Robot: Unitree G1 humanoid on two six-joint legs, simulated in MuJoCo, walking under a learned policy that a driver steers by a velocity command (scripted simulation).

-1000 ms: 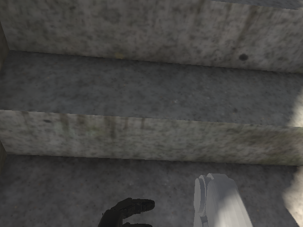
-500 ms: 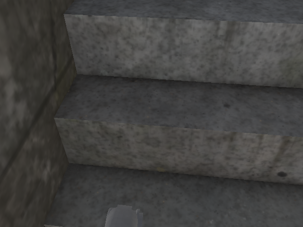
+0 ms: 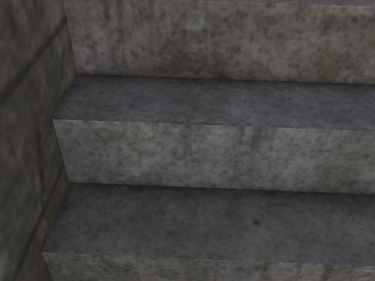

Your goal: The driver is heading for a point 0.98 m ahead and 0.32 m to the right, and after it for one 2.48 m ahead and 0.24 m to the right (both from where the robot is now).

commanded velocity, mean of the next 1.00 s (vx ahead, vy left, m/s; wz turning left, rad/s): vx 0.16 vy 0.00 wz -0.39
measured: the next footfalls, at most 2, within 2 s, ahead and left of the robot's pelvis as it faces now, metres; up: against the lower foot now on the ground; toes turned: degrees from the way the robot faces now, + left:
right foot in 0.10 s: +0.13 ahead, -0.14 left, +0.00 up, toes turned -7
left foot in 0.76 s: +0.26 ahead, -0.07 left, +0.22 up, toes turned -30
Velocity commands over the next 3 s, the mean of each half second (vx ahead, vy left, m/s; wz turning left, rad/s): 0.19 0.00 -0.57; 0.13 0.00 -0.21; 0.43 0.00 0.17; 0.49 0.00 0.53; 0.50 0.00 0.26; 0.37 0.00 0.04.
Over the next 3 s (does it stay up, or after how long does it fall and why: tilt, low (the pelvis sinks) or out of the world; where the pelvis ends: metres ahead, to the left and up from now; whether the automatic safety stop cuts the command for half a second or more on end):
stays up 0.20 -0.37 0.22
